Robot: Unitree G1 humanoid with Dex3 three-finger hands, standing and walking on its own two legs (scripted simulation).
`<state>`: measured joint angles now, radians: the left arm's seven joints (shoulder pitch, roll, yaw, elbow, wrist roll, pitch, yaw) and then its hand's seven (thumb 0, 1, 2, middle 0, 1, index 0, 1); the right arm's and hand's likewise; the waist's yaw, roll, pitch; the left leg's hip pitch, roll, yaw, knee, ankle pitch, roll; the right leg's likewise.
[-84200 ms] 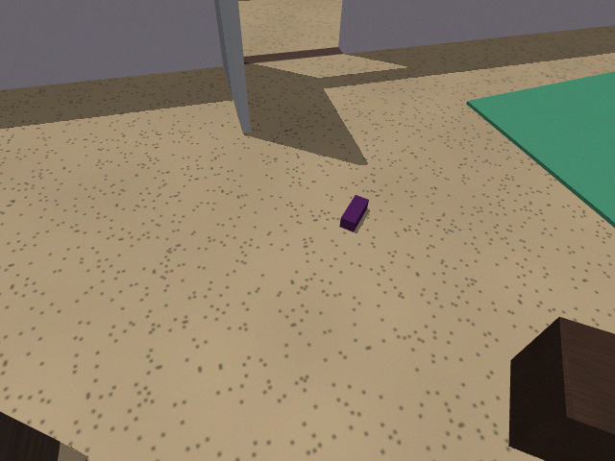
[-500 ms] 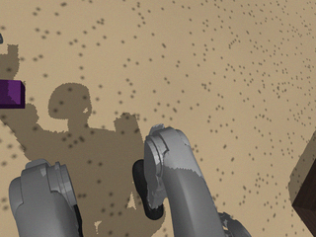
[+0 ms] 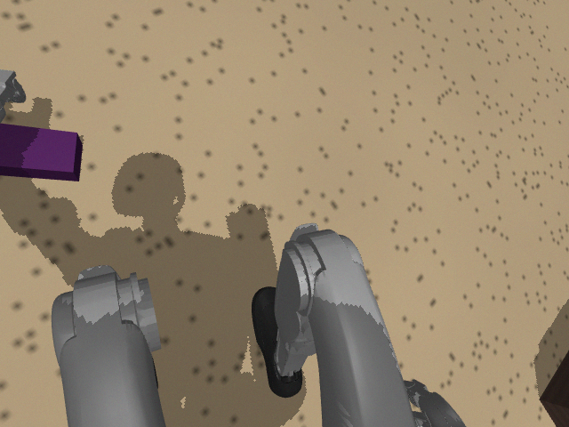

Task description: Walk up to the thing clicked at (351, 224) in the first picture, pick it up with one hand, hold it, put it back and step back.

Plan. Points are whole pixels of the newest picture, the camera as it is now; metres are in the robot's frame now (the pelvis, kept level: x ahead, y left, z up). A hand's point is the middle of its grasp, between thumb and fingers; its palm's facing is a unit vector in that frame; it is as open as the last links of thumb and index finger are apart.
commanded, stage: close in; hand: left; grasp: from above
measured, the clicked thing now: (19, 152) +0.52 +0.28 -0.29
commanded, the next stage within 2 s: rest palm in 0.02 s
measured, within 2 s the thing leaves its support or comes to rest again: neither
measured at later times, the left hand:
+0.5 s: hand (14, 152) +0.49 +0.27 -0.22, palm faces -0.50 -0.01 -0.87, open 13.6 cm
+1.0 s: hand (15, 162) +0.49 +0.28 -0.25, palm faces -0.50 -0.04 -0.87, open 13.7 cm
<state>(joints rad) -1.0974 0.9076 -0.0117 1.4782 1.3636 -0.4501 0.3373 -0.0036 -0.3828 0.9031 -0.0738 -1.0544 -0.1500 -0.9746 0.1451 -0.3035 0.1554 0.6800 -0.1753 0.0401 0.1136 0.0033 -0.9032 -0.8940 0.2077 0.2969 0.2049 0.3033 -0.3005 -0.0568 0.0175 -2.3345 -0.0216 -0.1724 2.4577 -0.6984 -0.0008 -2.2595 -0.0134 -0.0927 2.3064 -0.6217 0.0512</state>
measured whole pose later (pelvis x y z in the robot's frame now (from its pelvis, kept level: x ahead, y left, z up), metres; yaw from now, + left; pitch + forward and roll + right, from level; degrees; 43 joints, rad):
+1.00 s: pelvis +0.00 +0.00 -0.01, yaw -3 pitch +30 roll -14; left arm -1.10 1.04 0.05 1.62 1.42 -0.38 0.49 0.00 -0.40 0.90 -0.06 -1.01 -0.12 -0.95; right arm 0.12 -0.33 0.27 0.58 -0.24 -0.08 0.14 0.00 -0.90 -0.90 0.21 0.30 0.20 0.30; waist -0.41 -0.13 0.14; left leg -2.34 -0.01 -0.23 2.53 -0.73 0.00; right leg -2.26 0.01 -0.13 2.33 -0.62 0.06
